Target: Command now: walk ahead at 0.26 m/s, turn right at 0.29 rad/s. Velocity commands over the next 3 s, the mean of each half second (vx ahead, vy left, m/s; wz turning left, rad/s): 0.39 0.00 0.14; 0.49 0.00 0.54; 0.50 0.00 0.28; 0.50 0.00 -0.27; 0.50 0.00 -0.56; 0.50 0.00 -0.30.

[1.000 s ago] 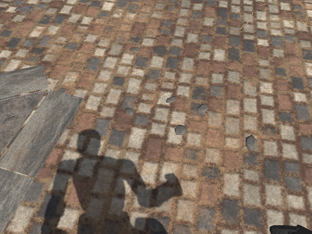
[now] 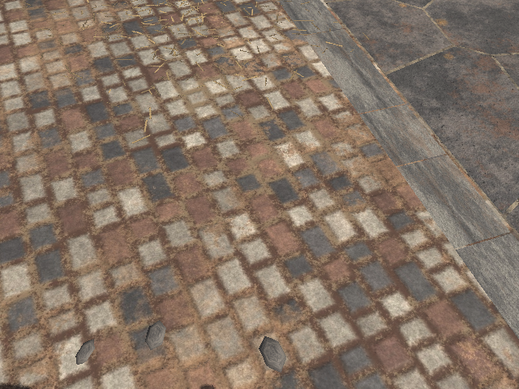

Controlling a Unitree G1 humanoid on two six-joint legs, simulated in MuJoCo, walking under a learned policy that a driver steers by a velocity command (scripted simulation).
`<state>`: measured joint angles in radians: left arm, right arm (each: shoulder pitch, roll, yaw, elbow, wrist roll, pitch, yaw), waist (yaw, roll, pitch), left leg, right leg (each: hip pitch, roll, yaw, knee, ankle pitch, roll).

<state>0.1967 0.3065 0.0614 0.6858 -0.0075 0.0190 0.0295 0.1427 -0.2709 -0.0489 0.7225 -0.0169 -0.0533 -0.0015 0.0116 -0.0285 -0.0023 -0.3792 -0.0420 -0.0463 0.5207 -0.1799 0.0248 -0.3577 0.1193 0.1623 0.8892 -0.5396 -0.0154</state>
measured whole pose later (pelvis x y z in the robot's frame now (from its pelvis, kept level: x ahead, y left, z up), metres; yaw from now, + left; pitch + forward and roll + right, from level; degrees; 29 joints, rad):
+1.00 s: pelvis +0.41 +0.09 +0.01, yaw +27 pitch +1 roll +0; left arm 0.14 0.31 0.05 0.69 0.02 -0.10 0.01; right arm 0.30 -0.28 -0.06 0.69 0.01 -0.05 0.02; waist -0.04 -0.03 0.04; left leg -0.22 -0.13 -0.07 0.37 -0.17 0.11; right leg -0.66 -0.12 0.08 0.99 -0.21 0.06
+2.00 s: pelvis +0.88 +0.36 +0.01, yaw +23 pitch +1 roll +2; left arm 0.24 0.32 0.08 0.75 -0.03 -0.02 0.00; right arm 0.29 -0.26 -0.07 0.81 -0.01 -0.10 0.01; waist -0.04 -0.05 0.02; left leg -0.12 -0.02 0.13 0.30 -0.19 0.03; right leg -0.65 -0.10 0.06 1.05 -0.20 0.01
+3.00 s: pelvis +1.44 +0.47 +0.01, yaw -3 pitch +1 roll +1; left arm 0.22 0.29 0.05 0.69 0.00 -0.05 0.00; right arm 0.33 -0.26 -0.05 0.84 0.00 -0.09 0.02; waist -0.05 -0.04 0.02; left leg -0.16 -0.06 0.01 0.32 -0.18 0.06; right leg -0.60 -0.08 0.05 0.97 -0.25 0.00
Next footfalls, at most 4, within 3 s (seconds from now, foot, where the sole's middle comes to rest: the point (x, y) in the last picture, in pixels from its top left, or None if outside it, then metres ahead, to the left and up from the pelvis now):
0.28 right None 0.15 -0.14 -0.77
0.74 left None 0.43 0.17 -0.77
1.24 right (230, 291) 0.76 0.11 -0.77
1.74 left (110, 260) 0.86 0.47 -0.77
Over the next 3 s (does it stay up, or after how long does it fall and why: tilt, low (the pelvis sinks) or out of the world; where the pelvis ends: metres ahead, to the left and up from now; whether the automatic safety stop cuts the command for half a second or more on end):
stays up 1.44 0.47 0.01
